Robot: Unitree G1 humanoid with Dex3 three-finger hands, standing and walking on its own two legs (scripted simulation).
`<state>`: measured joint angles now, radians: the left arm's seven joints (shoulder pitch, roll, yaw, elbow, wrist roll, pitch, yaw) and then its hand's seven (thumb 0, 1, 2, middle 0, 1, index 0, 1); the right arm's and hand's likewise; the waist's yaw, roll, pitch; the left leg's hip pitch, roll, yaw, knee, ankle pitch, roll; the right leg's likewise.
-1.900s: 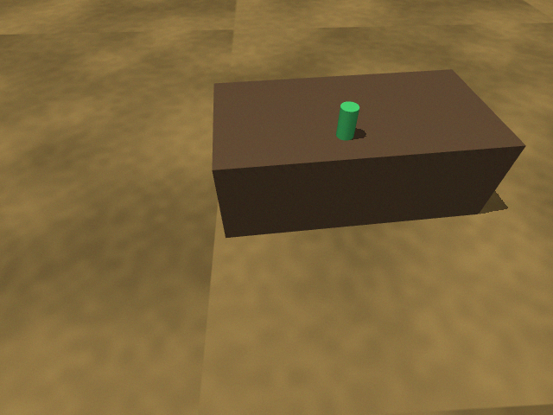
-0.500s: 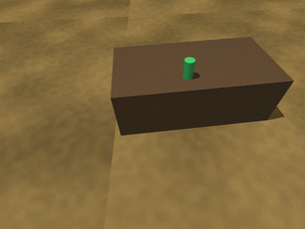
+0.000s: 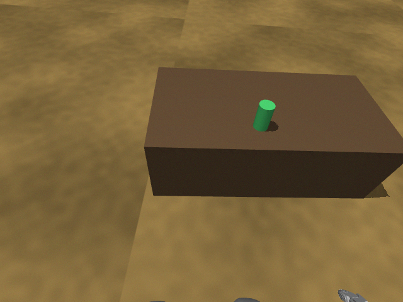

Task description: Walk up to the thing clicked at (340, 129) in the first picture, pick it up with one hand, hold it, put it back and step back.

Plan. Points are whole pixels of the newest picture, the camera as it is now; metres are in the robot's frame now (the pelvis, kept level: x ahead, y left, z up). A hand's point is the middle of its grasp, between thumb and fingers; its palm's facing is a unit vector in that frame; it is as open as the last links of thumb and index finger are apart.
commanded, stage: walk up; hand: right
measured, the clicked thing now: (263, 116) +0.93 -0.25 -0.27
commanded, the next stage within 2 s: none
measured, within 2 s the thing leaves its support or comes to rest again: neither
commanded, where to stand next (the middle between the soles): +0.47 -0.07 m, yaw +3 degrees
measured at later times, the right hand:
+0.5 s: hand (346, 252) +0.28 -0.34 -0.14, palm faces -0.13 +0.93 -0.34, open 7.3 cm
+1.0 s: hand (347, 215) +0.39 -0.39 -0.15, palm faces -0.06 +0.92 -0.38, open 7.3 cm
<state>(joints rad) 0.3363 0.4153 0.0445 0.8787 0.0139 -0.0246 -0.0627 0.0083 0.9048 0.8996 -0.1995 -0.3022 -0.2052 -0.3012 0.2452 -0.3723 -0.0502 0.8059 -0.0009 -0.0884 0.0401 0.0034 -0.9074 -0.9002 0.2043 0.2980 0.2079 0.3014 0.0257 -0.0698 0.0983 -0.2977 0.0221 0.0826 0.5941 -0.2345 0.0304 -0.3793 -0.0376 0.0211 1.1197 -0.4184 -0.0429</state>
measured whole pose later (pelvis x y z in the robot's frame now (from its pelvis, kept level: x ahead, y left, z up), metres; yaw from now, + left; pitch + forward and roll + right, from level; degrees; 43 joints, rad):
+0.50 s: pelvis +0.18 -0.08 +0.01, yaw +2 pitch -2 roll +0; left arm 0.37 0.41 0.05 0.83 0.02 -0.08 -0.06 0.00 0.90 0.90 -0.20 -0.30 -0.21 -0.30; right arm 0.28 -0.42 -0.05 0.86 -0.01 -0.05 0.05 0.01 -0.91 -0.90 0.20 0.30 0.20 0.30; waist 0.05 0.04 0.08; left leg -0.49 0.04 0.03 0.84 -0.32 0.02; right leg -0.21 -0.04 -0.11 0.55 -0.31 -0.04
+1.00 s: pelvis +0.33 -0.11 -0.01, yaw +2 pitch -3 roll +1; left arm 0.30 0.43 0.06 0.87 0.02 -0.07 -0.04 0.00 0.90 0.90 -0.20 -0.30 -0.21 -0.30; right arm 0.34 -0.44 -0.04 0.84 0.00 -0.03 0.03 0.01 -0.90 -0.90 0.20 0.30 0.21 0.30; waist -0.02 0.01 0.08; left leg -0.28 0.07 0.07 0.71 -0.39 0.02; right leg -0.39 -0.05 -0.03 0.65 -0.21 -0.01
